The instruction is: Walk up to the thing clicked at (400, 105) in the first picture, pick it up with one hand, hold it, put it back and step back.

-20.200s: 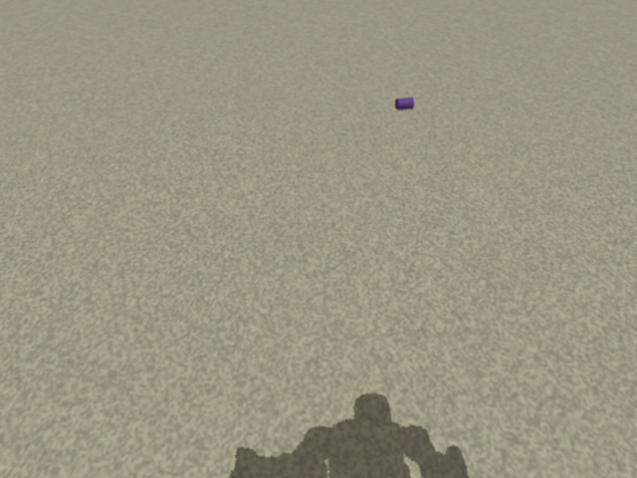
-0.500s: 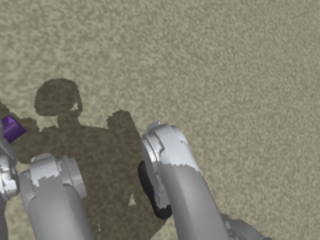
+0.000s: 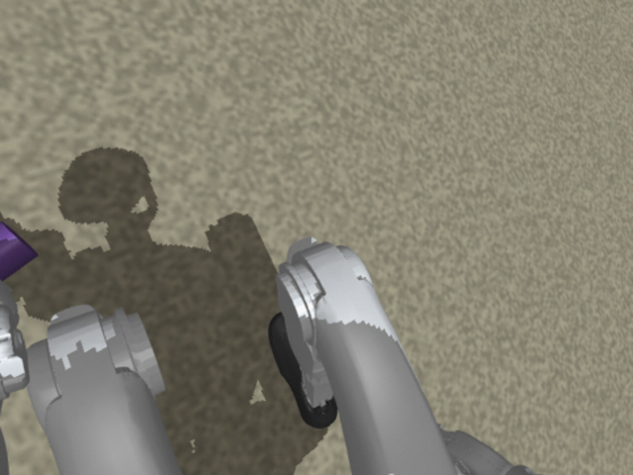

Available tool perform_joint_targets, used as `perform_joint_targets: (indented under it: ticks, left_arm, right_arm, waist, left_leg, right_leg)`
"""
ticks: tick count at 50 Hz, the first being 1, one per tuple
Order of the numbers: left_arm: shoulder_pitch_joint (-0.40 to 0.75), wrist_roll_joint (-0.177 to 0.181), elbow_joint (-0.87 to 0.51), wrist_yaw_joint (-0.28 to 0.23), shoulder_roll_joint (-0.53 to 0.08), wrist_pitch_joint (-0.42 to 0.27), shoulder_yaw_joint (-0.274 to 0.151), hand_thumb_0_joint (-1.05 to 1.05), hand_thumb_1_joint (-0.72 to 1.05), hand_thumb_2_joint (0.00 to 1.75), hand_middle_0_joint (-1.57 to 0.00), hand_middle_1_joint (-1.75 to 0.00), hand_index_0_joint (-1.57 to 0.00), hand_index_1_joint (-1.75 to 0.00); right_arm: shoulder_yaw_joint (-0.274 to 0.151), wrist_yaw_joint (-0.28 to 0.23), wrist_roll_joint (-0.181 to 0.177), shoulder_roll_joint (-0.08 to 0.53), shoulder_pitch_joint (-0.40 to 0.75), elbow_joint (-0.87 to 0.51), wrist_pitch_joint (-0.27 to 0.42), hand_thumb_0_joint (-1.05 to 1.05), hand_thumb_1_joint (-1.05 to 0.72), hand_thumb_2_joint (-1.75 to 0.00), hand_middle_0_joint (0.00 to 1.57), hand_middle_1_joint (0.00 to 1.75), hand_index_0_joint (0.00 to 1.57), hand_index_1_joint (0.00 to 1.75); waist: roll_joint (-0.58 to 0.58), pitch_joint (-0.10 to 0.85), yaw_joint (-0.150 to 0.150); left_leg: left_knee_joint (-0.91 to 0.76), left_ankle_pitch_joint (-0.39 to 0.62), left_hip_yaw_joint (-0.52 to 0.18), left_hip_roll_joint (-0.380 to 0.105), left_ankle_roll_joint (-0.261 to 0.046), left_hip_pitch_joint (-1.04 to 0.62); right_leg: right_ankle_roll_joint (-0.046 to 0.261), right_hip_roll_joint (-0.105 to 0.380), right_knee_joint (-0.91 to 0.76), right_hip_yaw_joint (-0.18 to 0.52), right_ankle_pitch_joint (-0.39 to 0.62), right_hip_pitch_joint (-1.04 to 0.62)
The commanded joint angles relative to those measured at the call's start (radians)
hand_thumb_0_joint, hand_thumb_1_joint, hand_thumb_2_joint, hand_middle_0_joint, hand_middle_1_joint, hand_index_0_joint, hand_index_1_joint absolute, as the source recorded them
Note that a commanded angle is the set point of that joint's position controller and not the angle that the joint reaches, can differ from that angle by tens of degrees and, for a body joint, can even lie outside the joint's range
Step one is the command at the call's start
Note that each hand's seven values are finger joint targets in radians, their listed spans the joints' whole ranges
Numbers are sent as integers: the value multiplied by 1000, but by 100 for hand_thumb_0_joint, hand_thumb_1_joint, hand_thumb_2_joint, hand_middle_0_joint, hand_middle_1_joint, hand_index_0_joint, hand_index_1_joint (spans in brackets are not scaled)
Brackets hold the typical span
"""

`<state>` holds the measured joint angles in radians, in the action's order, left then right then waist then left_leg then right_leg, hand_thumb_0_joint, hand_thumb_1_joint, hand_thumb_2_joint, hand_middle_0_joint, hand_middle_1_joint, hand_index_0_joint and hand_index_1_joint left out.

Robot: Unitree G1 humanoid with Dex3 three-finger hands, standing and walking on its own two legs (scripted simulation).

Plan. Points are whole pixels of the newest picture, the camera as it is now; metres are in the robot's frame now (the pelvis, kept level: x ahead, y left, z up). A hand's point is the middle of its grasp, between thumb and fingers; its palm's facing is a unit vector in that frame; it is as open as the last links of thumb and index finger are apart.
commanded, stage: close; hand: left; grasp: from above
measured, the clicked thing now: out of the picture +0.40 +0.28 -0.28
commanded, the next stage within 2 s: settle in 1.18 s
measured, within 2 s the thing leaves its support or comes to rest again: leaves its support in 1.64 s
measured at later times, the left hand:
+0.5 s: hand out of the picture +0.39 +0.29 -0.25, palm faces -0.38 -0.25 -0.89, open 9.3 cm
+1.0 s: hand out of the picture +0.39 +0.29 -0.25, palm faces -0.38 -0.24 -0.89, open 8.9 cm
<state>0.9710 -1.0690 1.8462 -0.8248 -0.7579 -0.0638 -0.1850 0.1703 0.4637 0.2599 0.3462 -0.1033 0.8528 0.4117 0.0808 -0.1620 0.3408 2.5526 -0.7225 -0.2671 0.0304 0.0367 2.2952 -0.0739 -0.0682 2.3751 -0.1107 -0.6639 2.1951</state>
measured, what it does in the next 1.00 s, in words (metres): stands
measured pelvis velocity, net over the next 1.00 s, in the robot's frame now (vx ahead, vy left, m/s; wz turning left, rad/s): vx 0.00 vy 0.00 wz -0.01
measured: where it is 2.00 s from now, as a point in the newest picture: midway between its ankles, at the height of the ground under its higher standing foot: (235, 429)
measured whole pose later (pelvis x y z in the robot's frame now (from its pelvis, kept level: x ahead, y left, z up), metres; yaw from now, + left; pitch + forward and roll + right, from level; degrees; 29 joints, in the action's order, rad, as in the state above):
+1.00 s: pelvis +0.00 +0.00 +0.00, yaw -1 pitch +25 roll -14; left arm 0.97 -1.06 1.84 -0.82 -0.79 -0.07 -0.16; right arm 0.19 0.45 0.25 0.36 -0.10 0.84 0.42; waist 0.10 -0.19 0.35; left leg 2.54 -0.72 -0.28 0.02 0.04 2.28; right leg -0.07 -0.07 2.35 -0.13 -0.65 2.18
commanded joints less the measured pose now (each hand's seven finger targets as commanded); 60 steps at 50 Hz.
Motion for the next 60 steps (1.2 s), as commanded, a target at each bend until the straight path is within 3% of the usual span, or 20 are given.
perform_joint_targets:
  ticks: [1,2,3,4,11,25,27,30,32,34,36,38,41,45,49,54,56,57,58,60]
  left_arm:
    - [235,-2,-75,-32,-171,0,10,0,4,51,-52,-61,-54,-59]
    - [209,-3,-66,-38,-184,-1,-10,0,5,50,-52,-60,-55,-58]
    - [241,-4,-63,-33,-166,-4,10,0,6,49,-53,-60,-56,-58]
    - [223,-8,-62,-32,-197,-5,-1,0,6,49,-54,-59,-56,-57]
    - [199,0,-67,-37,-183,-5,-5,0,14,44,-60,-53,-62,-51]
    - [201,3,-85,-39,-182,-1,-2,0,29,33,-69,-46,-73,-42]
    - [212,-5,-90,-32,-175,-2,29,0,29,31,-69,-47,-73,-42]
    - [210,-1,-76,-32,-180,-2,18,0,35,27,-72,-45,-78,-40]
    - [210,-10,-78,-30,-206,-1,11,0,34,29,-75,-41,-78,-38]
    - [224,-7,-69,-28,-184,-4,16,0,39,27,-78,-41,-82,-37]
    - [183,-2,-75,-29,-182,-5,13,0,41,27,-80,-38,-83,-35]
    - [212,-7,-79,-26,-188,-7,34,0,44,25,-82,-37,-86,-33]
    - [224,-6,-78,-28,-180,-8,30,0,50,27,-88,-37,-91,-34]
    - [195,-2,-71,-32,-186,-7,24,0,54,28,-92,-33,-94,-31]
    - [235,8,-88,-24,-164,-4,52,0,56,29,-96,-29,-97,-29]
    - [195,16,-78,-23,-194,-3,19,0,61,29,-103,-24,-102,-25]
    - [204,14,-67,-16,-199,-1,31,0,62,29,-104,-24,-103,-25]
    - [196,13,-80,-20,-218,-4,10,0,63,31,-106,-23,-104,-25]
    - [211,13,-78,-14,-194,-3,29,0,65,32,-107,-23,-105,-25]
    - [181,13,-65,-16,-204,-4,22,0,66,32,-110,-22,-107,-24]
  right_arm:
    - [-73,-11,-14,324,-199,7,13,0,-89,-90,20,30,20,30]
    - [-82,-15,-18,337,-213,26,11,0,-89,-90,20,30,20,30]
    - [-75,-10,-15,326,-208,6,14,0,-89,-90,20,30,20,30]
    - [-73,-15,-15,335,-203,22,13,0,-89,-90,20,30,20,30]
    - [-74,-18,-17,336,-197,5,18,0,-88,-90,20,30,20,30]
    - [-82,-20,-23,340,-207,14,19,0,-88,-90,20,30,20,30]
    - [-77,-20,-19,336,-193,21,18,0,-88,-90,20,30,20,30]
    - [-77,-20,-24,337,-195,10,21,0,-88,-90,20,30,20,30]
    - [-75,-25,-26,343,-196,11,19,0,-88,-90,20,30,20,30]
    - [-73,-20,-22,336,-203,6,19,0,-88,-90,20,30,20,30]
    - [-76,-22,-28,339,-192,1,21,0,-88,-90,20,30,20,30]
    - [-67,-21,-21,341,-188,5,21,0,-88,-90,20,30,20,30]
    - [-70,-20,-15,343,-209,11,18,0,-89,-90,20,30,20,30]
    - [-68,-21,-24,341,-202,10,19,0,-88,-90,20,30,20,30]
    - [-61,-19,-21,333,-196,-4,22,0,-88,-90,20,30,20,30]
    - [-64,-27,-25,346,-209,3,16,0,-89,-90,20,30,20,30]
    - [-54,-30,-22,340,-210,3,15,0,-89,-90,20,30,20,30]
    - [-63,-33,-27,347,-215,5,14,0,-89,-90,20,30,20,30]
    - [-58,-32,-25,336,-206,-3,14,0,-89,-90,20,30,20,30]
    - [-58,-35,-23,342,-212,1,9,0,-89,-90,20,30,20,30]
  waist:
    - [-378,602,68]
    - [-402,616,55]
    - [-394,600,76]
    - [-395,598,67]
    - [-416,597,59]
    - [-414,595,61]
    - [-399,581,72]
    - [-405,575,72]
    - [-397,570,68]
    - [-402,563,79]
    - [-401,579,61]
    - [-407,561,79]
    - [-423,602,82]
    - [-416,575,70]
    - [-388,570,88]
    - [-392,600,70]
    - [-387,577,81]
    - [-400,595,66]
    - [-400,580,79]
    - [-413,592,69]
  left_leg:
    - [-267,172,120,-43,-43,-427]
    - [-290,168,114,-44,-38,-447]
    - [-276,169,114,-42,-41,-441]
    - [-290,144,115,-45,-40,-438]
    - [-294,168,103,-49,-33,-469]
    - [-304,172,102,-51,-33,-456]
    - [-295,142,101,-55,-35,-446]
    - [-298,146,101,-53,-35,-447]
    - [-301,136,101,-53,-38,-437]
    - [-308,139,95,-53,-34,-448]
    - [-308,153,89,-54,-33,-463]
    - [-305,135,94,-55,-34,-457]
    - [-308,169,93,-56,-30,-479]
    - [-311,145,98,-53,-33,-466]
    - [-293,147,101,-52,-36,-441]
    - [-303,169,96,-54,-34,-460]
    - [-298,152,106,-52,-36,-445]
    - [-302,159,106,-52,-37,-450]
    - [-302,153,101,-53,-35,-448]
    - [-304,163,105,-54,-34,-450]
  right_leg:
    - [85,-1,-214,-150,227,-324]
    - [90,0,-212,-156,214,-325]
    - [85,1,-206,-159,218,-321]
    - [89,-3,-218,-158,198,-321]
    - [88,0,-208,-165,213,-323]
    - [90,2,-217,-161,222,-329]
    - [90,-3,-221,-159,203,-315]
    - [87,1,-218,-162,205,-314]
    - [88,2,-225,-159,197,-310]
    - [88,3,-215,-166,196,-307]
    - [87,4,-216,-165,205,-320]
    - [86,2,-220,-162,199,-315]
    - [91,-3,-218,-166,228,-325]
    - [90,0,-227,-162,203,-333]
    - [84,3,-229,-159,212,-326]
    - [87,0,-229,-162,223,-345]
    - [86,-2,-235,-157,215,-346]
    - [87,-1,-240,-155,216,-352]
    - [88,4,-226,-161,212,-332]
    - [91,-5,-233,-157,223,-355]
